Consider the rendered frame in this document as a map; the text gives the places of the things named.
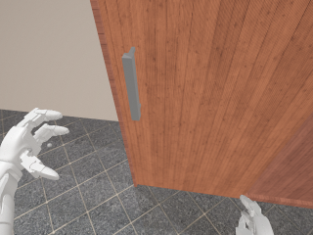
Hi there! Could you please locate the handle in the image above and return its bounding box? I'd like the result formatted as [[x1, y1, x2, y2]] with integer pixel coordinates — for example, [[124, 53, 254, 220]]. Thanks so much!
[[121, 46, 141, 121]]

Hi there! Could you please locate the robot left forearm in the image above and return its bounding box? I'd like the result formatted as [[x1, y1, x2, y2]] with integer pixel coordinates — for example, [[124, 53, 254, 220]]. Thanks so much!
[[0, 161, 22, 235]]

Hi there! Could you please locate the robot right hand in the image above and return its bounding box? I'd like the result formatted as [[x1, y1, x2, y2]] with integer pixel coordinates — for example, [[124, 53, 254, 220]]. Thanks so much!
[[236, 195, 274, 235]]

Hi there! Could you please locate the wardrobe door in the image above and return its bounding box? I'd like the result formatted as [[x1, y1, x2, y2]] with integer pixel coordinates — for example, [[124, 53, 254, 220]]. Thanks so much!
[[247, 112, 313, 202], [98, 0, 313, 199]]

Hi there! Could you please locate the robot left hand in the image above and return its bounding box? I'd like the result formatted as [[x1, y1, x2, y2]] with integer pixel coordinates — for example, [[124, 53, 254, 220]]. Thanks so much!
[[0, 108, 69, 180]]

